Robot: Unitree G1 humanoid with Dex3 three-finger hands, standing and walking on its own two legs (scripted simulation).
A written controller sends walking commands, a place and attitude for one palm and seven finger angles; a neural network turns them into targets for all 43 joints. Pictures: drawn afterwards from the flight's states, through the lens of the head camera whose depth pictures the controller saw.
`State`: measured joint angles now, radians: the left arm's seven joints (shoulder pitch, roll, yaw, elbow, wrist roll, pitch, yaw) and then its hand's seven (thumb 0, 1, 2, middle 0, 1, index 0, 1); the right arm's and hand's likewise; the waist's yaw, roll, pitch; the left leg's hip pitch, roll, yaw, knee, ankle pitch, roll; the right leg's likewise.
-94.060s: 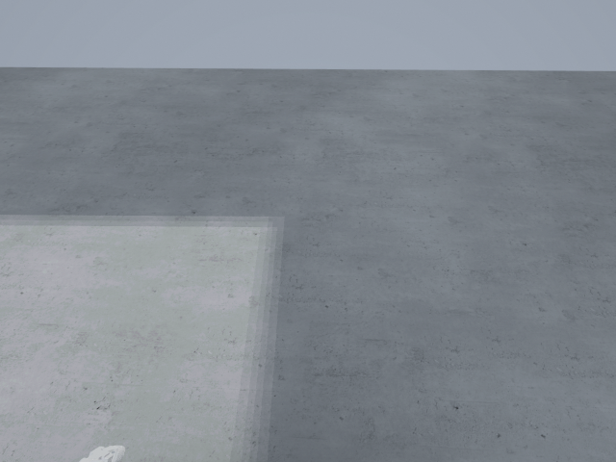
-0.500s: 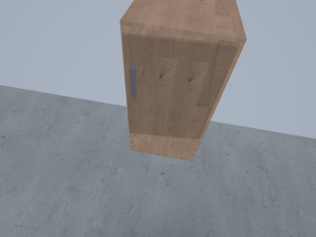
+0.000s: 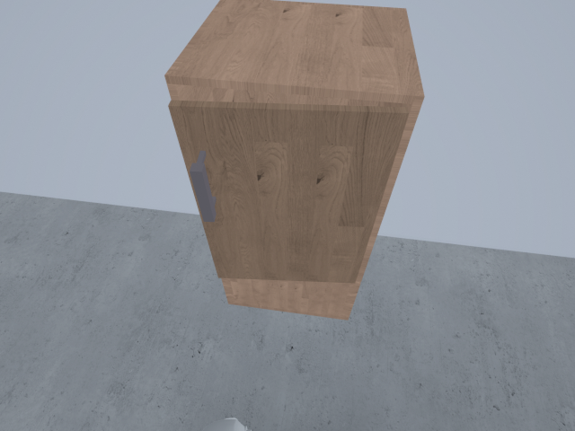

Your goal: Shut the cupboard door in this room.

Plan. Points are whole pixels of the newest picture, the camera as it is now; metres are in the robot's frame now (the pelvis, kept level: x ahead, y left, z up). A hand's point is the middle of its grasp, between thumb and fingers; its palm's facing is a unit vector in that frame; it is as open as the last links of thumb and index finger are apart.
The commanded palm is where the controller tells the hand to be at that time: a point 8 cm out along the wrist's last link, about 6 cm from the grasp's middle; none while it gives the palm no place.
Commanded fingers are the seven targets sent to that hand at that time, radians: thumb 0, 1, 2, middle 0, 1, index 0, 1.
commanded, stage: take the last steps up to it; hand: left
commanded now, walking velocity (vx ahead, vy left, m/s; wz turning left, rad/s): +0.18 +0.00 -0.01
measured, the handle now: (206, 187) +0.56 +0.19 -0.04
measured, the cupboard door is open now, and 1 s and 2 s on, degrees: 6 6 6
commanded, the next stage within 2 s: come to a stop and stand still in 0.06 s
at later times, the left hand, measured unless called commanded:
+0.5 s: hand out of the picture +0.13 +0.17 -0.18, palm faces +0.03 -0.98 -0.20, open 7.3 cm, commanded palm none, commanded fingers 0.00 0.90 0.90 -0.20 -0.30 -0.20 -0.30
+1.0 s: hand (180, 414) +0.18 +0.18 -0.16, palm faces -0.01 -0.96 -0.28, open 7.4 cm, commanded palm none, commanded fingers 0.00 0.90 0.90 -0.20 -0.30 -0.20 -0.30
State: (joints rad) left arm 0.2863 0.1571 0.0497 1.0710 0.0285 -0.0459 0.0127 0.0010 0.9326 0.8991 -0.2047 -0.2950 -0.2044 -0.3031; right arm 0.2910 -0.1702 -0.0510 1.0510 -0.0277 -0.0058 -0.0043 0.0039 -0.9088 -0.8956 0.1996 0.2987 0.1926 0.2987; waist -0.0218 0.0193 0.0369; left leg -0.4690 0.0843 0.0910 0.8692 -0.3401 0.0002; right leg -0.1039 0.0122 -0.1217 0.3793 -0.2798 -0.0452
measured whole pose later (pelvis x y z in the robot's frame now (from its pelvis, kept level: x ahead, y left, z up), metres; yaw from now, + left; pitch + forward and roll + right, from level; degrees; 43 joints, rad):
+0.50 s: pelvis +0.11 -0.01 -0.01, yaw +0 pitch +0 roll +1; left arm 0.25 0.16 0.02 1.07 0.03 0.01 0.02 0.01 0.92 0.90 -0.20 -0.29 -0.20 -0.30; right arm 0.19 -0.17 -0.04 1.05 -0.01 0.03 -0.02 0.00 -0.92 -0.90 0.20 0.30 0.20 0.30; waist 0.01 -0.01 0.04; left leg -0.26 0.03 0.10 0.50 -0.25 0.00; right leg -0.25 -0.03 -0.02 0.54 -0.29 0.00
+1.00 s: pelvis +0.10 -0.01 -0.01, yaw -1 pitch -2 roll +1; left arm 0.23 0.18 -0.01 0.96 0.02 0.01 0.04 0.01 0.91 0.90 -0.21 -0.30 -0.20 -0.30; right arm 0.25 -0.19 -0.02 0.94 -0.02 0.01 -0.01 0.00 -0.91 -0.90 0.20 0.30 0.19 0.30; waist -0.01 0.04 0.01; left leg -0.25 0.03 0.11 0.56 -0.27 0.01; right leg -0.25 -0.04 -0.01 0.61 -0.32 0.01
